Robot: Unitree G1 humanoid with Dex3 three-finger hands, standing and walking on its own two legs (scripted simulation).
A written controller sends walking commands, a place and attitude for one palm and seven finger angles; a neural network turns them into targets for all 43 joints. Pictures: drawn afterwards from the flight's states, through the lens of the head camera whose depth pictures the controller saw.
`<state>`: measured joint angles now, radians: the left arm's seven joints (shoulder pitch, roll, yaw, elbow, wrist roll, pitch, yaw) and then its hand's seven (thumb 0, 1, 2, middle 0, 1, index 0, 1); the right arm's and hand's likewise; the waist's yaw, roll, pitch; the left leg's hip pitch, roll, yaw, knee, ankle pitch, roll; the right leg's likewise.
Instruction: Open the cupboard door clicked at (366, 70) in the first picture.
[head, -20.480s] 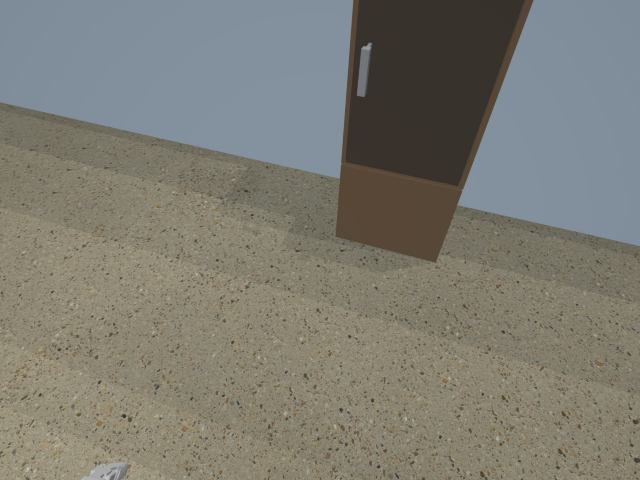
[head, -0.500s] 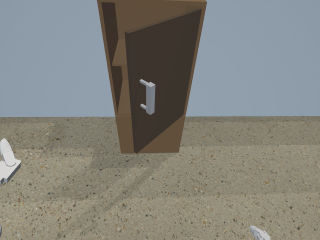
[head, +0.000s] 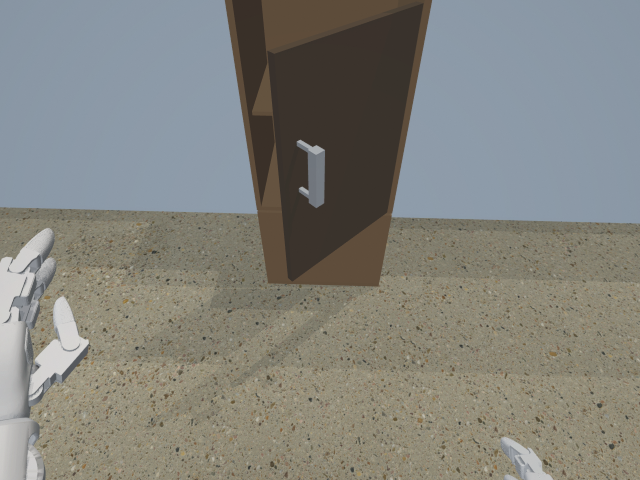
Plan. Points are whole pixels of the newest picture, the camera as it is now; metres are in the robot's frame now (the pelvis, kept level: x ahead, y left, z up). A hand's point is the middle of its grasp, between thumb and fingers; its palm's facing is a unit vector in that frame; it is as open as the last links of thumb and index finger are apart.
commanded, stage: stop stepping back and stand still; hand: left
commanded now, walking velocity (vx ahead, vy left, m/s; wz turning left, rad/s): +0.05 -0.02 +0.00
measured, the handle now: (309, 173) +0.68 +0.08 +0.00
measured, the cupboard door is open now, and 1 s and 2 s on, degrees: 46 46 46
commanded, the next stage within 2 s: let the arm hang, fingers relaxed in 0.36 s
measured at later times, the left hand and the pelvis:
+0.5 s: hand (83, 328) +0.23 +0.27 +0.12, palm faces +0.31 -0.80 -0.52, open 7.4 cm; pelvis +0.03 +0.02 -0.02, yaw +0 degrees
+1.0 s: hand out of the picture +0.00 +0.22 -0.18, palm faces +0.04 -0.97 -0.23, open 7.2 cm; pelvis +0.00 +0.02 -0.01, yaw +2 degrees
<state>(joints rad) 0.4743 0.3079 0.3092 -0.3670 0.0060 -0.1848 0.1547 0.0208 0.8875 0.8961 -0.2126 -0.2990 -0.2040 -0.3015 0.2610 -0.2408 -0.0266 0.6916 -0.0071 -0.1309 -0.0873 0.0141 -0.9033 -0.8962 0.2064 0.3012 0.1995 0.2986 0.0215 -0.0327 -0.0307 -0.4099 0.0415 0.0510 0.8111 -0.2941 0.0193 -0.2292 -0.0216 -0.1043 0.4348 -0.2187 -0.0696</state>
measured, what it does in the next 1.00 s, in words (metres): steps on the spot: left foot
